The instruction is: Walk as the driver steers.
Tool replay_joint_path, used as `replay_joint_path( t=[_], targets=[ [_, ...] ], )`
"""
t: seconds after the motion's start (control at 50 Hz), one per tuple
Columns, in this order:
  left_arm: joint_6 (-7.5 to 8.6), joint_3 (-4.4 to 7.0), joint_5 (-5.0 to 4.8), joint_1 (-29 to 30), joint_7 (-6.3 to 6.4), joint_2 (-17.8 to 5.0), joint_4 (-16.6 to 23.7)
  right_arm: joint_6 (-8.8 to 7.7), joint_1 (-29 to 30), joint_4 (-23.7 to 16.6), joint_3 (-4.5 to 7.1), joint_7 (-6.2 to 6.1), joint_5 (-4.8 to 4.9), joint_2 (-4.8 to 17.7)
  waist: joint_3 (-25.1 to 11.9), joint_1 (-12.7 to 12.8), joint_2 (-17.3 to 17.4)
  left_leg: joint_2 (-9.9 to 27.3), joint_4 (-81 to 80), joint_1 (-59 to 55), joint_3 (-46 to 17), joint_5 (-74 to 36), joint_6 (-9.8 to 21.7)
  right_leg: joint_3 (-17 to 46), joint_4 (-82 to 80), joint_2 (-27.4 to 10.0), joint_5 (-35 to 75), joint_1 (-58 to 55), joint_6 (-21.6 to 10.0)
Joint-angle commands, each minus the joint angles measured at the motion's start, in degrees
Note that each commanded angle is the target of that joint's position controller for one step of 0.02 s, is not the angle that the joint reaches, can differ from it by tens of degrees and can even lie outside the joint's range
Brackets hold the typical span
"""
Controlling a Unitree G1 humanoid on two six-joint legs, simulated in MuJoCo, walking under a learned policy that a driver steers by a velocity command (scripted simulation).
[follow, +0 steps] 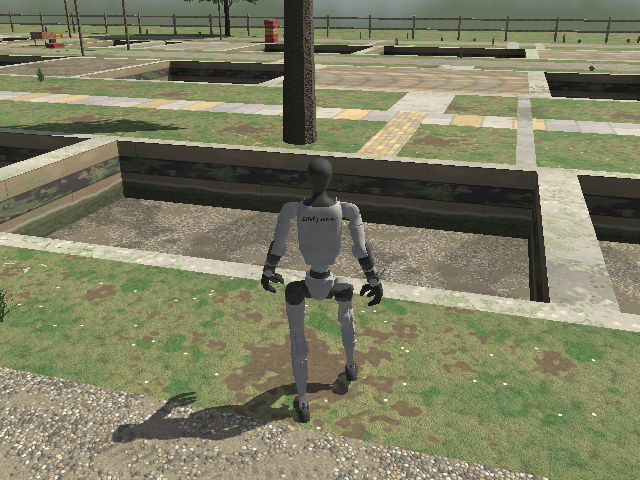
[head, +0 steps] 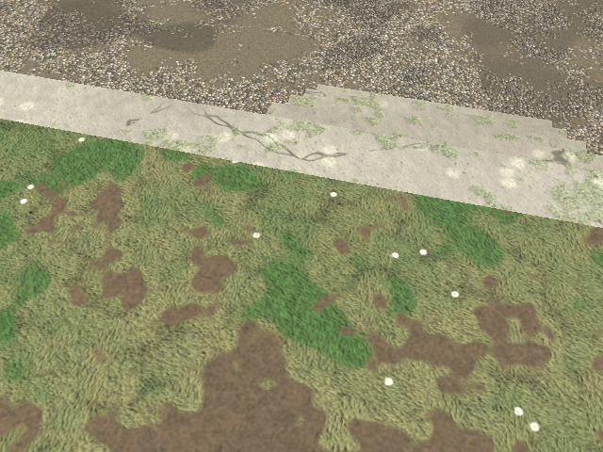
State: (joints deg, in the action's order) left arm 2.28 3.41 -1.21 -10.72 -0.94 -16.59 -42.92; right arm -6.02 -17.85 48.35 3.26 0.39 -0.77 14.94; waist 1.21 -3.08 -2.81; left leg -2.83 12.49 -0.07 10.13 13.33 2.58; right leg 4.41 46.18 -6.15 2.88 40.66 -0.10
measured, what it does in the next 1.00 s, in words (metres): walks ahead, turning right: right foot, then left foot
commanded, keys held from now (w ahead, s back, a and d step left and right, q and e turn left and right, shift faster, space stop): w+e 0.76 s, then w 0.24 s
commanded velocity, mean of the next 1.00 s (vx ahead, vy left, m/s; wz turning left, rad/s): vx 0.50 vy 0.00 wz -0.51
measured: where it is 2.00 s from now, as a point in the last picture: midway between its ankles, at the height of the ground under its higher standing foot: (439, 230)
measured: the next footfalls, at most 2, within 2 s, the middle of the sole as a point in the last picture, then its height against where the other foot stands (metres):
right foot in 0.18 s outside the picture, level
left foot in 0.66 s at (301, 406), level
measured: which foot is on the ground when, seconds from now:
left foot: down 0.00-0.20, up 0.22-0.64, down 0.66-1.00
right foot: up 0.00-0.16, down 0.18-0.68, up 0.70-1.00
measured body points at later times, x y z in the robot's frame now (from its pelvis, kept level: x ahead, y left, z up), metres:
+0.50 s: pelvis +0.29 -0.06 +0.00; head +0.32 -0.09 +0.45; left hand +0.43 +0.19 -0.10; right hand +0.42 -0.37 -0.09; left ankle +0.49 +0.08 -0.68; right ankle +0.24 -0.13 -0.74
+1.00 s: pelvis +0.56 -0.11 +0.00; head +0.58 -0.12 +0.45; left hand +0.86 +0.00 -0.08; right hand +0.42 -0.36 -0.12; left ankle +0.56 +0.01 -0.74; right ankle +0.58 -0.32 -0.69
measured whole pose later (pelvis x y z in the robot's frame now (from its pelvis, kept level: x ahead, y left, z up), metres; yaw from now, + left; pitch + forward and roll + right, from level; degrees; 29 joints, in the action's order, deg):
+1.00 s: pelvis +0.56 -0.11 +0.00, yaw -31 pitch +2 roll +2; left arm 2.2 3.3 -0.7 -8.6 -0.7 -16.6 -36.4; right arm -5.3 -20.8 48.8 3.3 1.0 0.4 15.5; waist 1.3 -4.8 -2.6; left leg -1.6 15.1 4.0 4.9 12.8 1.7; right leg 3.9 47.2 -5.2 -6.9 37.5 -0.1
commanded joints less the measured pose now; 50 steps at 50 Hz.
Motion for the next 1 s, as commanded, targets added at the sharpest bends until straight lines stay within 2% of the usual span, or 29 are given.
replay_joint_path(
  t=[0.02,0.08,0.12,0.16,0.18,0.2,0.22,0.24,0.26,0.28,0.3,0.32,0.36,0.44,0.5,0.54,0.6,0.64,0.66,0.68,0.7,0.72,0.74,0.76,0.78,0.8,0.84,0.9,1.0],
  targets=[
    [0.87,-0.26,0.1,6.51,-1.23,-1.06,5.91,-0.06,0.92,-2.62,2.27,-0.7,0.58,9.76,4.06,-1.28,4.4,16.9,-5.02,1.5,-2.72,-19.62,6.95,-3.0,-6.48,0.1,2.99,-0.41,-0.92],
    [0.81,-0.15,0.06,9.57,-2.36,-1.57,8.79,1.57,-0.43,-1.57,2.76,-0.95,1.42,10.87,4.69,-1.61,4.66,19.25,-1.24,-5.68,-1.59,-25.51,6.18,-5.16,-9.56,0.93,-3.29,2.12,-2.72],
    [0.58,0.56,0.05,8.02,-2.84,-2.94,9.79,2.51,0.89,-1.89,3.19,-1.37,1.74,12.35,2.31,0.52,6.44,19.43,4.64,-7.61,0.12,-41.71,4.9,-8.31,-10.2,3.77,-9.21,-2.84,-4.76],
    [0.14,2.51,-0.05,-1.24,-2.63,-6.38,8.39,3.44,2.18,-2.45,3.57,-1.94,1.9,13.7,-3.89,6.22,8.04,18.14,18.93,-6.54,1.67,-56.91,3.36,-11.15,-10.66,8.47,-13.46,-15.96,-7.61],
    [-0.06,4.37,-0.11,-10.7,-1.8,-9.59,6.16,3.49,2.98,-2.84,3.14,-2.16,2.05,12.94,-8.7,11.44,6.24,15.64,32.26,0.54,2.9,-52.2,1.31,-9.78,-14.81,10.09,-9.65,-30.82,-9.98],
    [-0.64,6.0,-0.11,-16.5,-0.42,-15.36,4.95,2.73,0.44,-4.67,1.53,-2.04,0.43,7.96,-14.11,11.32,-4.42,10.63,52.01,19.36,3.01,-21.93,-1.49,9.54,-15.7,-1.46,-9.69,-49.49,-15.1],
    [0.27,5.7,-0.04,-13.62,-0.72,-17.67,6.95,0.51,-2.2,-7.15,-0.34,-1.02,0.2,3.58,-21.66,6.21,-12.68,-1.45,68.59,38.69,-8.77,20.56,-3.7,42.81,-25.44,-13.11,-17.52,-62.95,-26.02],
    [0.86,4.25,0.17,-13.98,-1.06,-12.13,7.25,-1.38,4.31,-7.98,0.93,0.06,2.06,9.23,-20.86,10.29,-5.04,2.3,70.26,44.99,-17.05,17.83,-2.4,40.0,-28.74,-12.26,-19.61,-62.95,-22.95],
    [1.31,3.56,0.34,-12.07,-1.03,-9.93,7.04,-2.3,7.75,-9.35,0.86,0.48,3.23,9.62,-13.0,9.38,-2.6,4.58,66.81,46.51,-16.07,13.05,-1.15,31.09,-28.82,-10.25,-16.25,-55.67,-20.39],
    [1.5,3.21,0.16,-8.23,-1.05,-8.81,7.38,-2.62,8.27,-9.1,0.68,0.07,2.16,8.65,-8.12,6.36,3.37,7.12,60.88,44.2,-15.56,9.04,-1.07,24.6,-28.98,-7.51,-10.43,-46.86,-18.21],
    [1.55,2.59,0.36,-5.13,-0.89,-6.87,8.17,-2.25,8.16,-8.65,1.19,-0.31,0.86,9.37,-5.77,4.45,3.32,8.7,56.2,40.67,-15.31,6.75,-1.56,20.12,-29.79,-5.55,-4.39,-40.66,-17.12],
    [1.55,2.28,0.94,-3.62,-0.65,-6.39,9.08,-1.52,6.98,-8.58,1.42,-0.2,0.57,9.44,-5.02,2.87,1.79,9.36,54.57,37.41,-15.48,5.18,-2.13,18.43,-31.1,-4.37,-1.1,-36.45,-17.07],
    [1.79,2.5,0.68,-3.37,-0.13,-7.2,8.99,-0.32,5.94,-8.54,1.27,-0.28,-0.04,8.17,-4.34,1.88,1.52,9.26,50.43,35.55,-14.35,3.56,-4.17,15.75,-32.57,-3.3,4.04,-31.95,-17.67],
    [1.42,3.03,0.23,-6.1,1.35,-9.12,7.62,0.39,13.41,-10.69,0.24,-0.5,-0.25,5.63,-1.73,4.05,0.15,7.11,34.54,34.97,-12.93,-8.76,-6.88,10.14,-32.86,0.49,3.02,-27.02,-15.24],
    [0.84,3.16,0.01,-8.32,1.75,-9.54,6.6,-0.11,19.16,-12.02,-0.22,0.18,0.43,4.92,-1.39,6.65,-1.69,4.11,23.01,30.21,-12.41,-17.71,-6.87,10.05,-31.68,1.88,-3.55,-25.7,-12.77],
    [0.6,3.26,-0.29,-9.99,1.76,-9.66,5.7,-0.56,21.24,-12.9,0.06,0.61,1.02,5.9,-1.2,7.43,-2.32,3.27,19.66,28.96,-13.4,-18.27,-6.34,12.97,-30.04,0.56,-6.29,-27.49,-12.29],
    [0.14,3.21,-0.39,-10.24,2.07,-8.95,5.17,-1.32,20.46,-13.14,1.07,1.1,1.26,8.2,-1.32,6.28,-3.75,2.98,15.89,27.26,-15.17,-13.17,-4.41,18.42,-25.35,-1.56,-8.27,-32.53,-11.18],
    [-0.23,3.08,-0.19,-8.58,2.11,-8.18,5.56,-1.88,14.58,-11.75,2.04,0.9,1.25,9.41,-2.72,2.85,-5.15,2.6,13.23,19.79,-13.88,-10.28,-2.18,19.65,-20.54,-0.65,-5.55,-32.76,-9.63],
    [-0.15,2.26,0.1,-8.22,1.92,-5.9,6.1,-2.2,8.66,-10.75,2.92,0.54,0.56,11.08,-7.21,-0.07,-3.97,5.35,12.89,9.54,-15.42,-9.97,0.02,17.28,-12.48,2.36,-4.07,-30.43,-7.76],
    [-0.03,0.93,1.23,-9.31,1.82,-2.41,7.21,-2.13,-0.13,-10.11,3.71,0.0,-0.1,14.32,-15.73,-2.9,3.69,15.76,13.47,-5.64,-26.0,-6.14,3.39,11.71,4.24,6.6,-15.31,-22.68,-5.41],
    [0.47,0.31,-0.92,-17.19,1.8,-0.72,8.87,-1.35,-3.34,-7.99,4.53,0.57,-0.5,17.64,-20.14,1.44,24.63,26.63,6.57,-19.8,-54.05,9.3,12.07,6.27,20.93,12.55,-38.02,-2.3,-2.32],
    [0.34,1.36,-1.41,-16.09,2.05,-7.03,6.8,-1.12,-1.14,-9.38,3.25,0.79,0.78,11.61,-14.82,0.0,16.18,26.3,4.24,-16.52,-54.99,20.44,10.68,7.82,27.89,7.79,-34.85,3.82,-1.43],
    [0.02,2.15,-0.87,-9.82,1.96,-9.6,7.46,-0.68,1.01,-9.84,2.43,0.45,0.97,8.6,-8.23,-1.44,10.71,23.98,3.95,-9.88,-45.08,17.32,8.28,6.05,29.04,6.02,-29.36,4.97,-1.05],
    [-0.21,2.18,-0.25,-7.05,2.02,-8.94,7.91,-0.32,3.5,-10.05,1.96,0.37,0.41,7.82,-4.82,-0.48,6.65,21.56,3.28,-3.3,-37.77,9.05,7.16,4.49,27.9,4.09,-25.34,2.83,-0.69],
    [-0.08,2.19,0.33,-5.06,1.81,-7.88,8.52,-0.16,4.45,-9.31,1.61,0.37,0.14,6.75,-2.09,0.18,6.29,19.22,2.15,1.44,-33.05,2.85,7.23,4.47,25.13,2.79,-22.79,1.64,-0.62],
    [-0.11,2.05,0.02,-5.47,1.44,-6.48,8.66,-0.32,4.63,-8.76,1.3,0.33,-0.25,6.28,-1.51,1.41,7.91,17.56,0.86,4.65,-29.19,-0.67,6.94,4.28,23.36,1.63,-21.31,-1.12,-0.79],
    [-0.33,1.54,-0.35,-6.06,1.16,-4.11,8.34,-0.82,3.98,-7.44,1.27,0.54,0.18,5.91,-1.26,2.09,9.0,16.19,-1.31,6.67,-24.59,-4.83,8.12,2.93,20.11,1.48,-20.89,-2.7,-0.67],
    [-0.19,0.78,0.38,-2.22,1.05,-2.59,9.54,-1.09,2.9,-5.6,1.92,0.59,0.75,8.26,-0.08,2.04,7.24,17.12,-3.4,5.96,-20.81,-11.84,10.11,2.29,11.83,0.97,-17.09,0.08,0.02],
    [1.35,-0.47,0.48,6.34,-0.43,-0.95,10.96,0.09,0.7,-3.26,2.05,0.3,1.72,10.43,0.91,-0.67,6.64,14.76,-3.73,5.19,-13.02,-16.81,8.4,-2.76,-5.41,1.05,-4.16,-4.11,0.11]
  ],
)
Velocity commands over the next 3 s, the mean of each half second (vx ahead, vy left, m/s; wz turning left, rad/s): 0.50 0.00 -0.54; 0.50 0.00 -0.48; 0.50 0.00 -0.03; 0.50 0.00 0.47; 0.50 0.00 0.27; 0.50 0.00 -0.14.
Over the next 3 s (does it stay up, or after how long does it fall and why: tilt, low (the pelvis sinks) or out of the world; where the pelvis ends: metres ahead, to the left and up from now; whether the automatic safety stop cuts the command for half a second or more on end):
stays up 1.55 -0.47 -0.12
